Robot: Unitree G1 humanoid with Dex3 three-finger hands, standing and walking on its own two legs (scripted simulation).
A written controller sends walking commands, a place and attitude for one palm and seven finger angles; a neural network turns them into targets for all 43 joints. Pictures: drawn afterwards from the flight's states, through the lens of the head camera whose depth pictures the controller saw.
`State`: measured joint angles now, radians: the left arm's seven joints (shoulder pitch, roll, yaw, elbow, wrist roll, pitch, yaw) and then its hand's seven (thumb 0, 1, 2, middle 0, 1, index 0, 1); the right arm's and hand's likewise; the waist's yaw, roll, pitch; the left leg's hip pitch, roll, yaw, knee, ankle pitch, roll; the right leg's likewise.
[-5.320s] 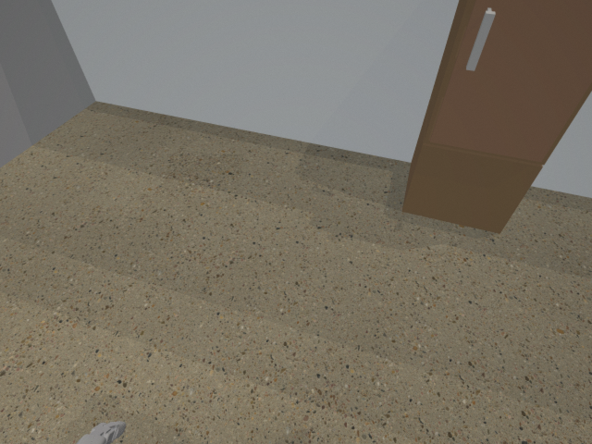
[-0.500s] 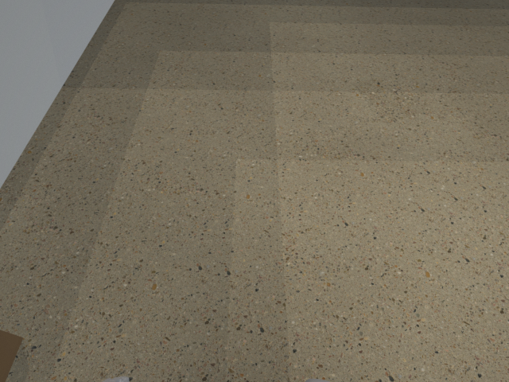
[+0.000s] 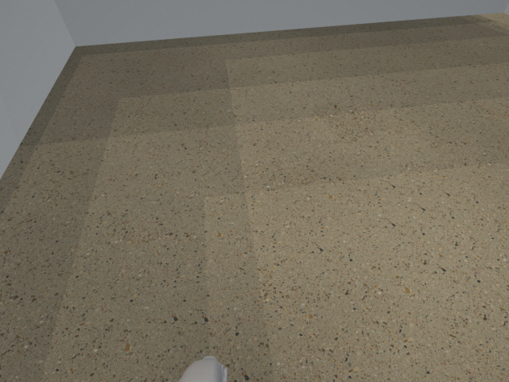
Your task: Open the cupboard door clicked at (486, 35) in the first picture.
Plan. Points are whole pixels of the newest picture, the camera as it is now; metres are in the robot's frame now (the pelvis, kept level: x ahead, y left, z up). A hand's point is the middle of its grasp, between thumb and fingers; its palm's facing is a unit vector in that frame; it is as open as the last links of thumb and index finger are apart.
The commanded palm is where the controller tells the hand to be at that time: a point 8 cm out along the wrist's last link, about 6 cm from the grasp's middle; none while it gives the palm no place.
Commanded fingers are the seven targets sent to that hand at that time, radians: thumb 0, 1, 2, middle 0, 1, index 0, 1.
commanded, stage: turn to face it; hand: left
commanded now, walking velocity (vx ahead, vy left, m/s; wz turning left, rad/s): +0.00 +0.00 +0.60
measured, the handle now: out of the picture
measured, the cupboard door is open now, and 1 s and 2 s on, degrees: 0 0 0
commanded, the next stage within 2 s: none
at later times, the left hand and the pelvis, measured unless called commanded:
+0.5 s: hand out of the picture +0.14 +0.28 -0.17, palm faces +0.21 -0.96 -0.20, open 7.4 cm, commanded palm none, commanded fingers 0.00 0.90 0.90 -0.20 -0.30 -0.20 -0.30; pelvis +0.08 +0.07 +0.00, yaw +10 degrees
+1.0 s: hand out of the picture +0.09 +0.22 -0.14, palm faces +0.44 -0.83 -0.34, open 7.4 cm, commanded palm none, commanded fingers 0.00 0.90 0.90 -0.20 -0.30 -0.20 -0.30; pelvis +0.09 -0.02 +0.00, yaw +28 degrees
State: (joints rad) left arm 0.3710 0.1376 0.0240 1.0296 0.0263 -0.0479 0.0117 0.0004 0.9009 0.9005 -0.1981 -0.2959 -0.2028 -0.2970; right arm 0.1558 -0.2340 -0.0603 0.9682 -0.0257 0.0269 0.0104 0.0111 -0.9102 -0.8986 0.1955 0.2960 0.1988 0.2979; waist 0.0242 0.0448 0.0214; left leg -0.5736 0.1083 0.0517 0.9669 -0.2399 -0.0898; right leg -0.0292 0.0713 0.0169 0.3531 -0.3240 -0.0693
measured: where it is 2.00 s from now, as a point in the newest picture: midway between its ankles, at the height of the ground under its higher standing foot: outside the picture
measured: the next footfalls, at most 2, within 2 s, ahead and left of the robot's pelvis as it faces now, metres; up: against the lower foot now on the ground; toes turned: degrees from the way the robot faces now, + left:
left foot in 0.14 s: +0.17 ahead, +0.12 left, +0.00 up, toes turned +7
right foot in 0.92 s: +0.15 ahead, -0.09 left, +0.00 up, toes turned +27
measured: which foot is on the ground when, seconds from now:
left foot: up 0.00-0.12, down 0.14-0.92, up 0.94-1.00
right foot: down 0.00-0.16, up 0.18-0.90, down 0.92-1.00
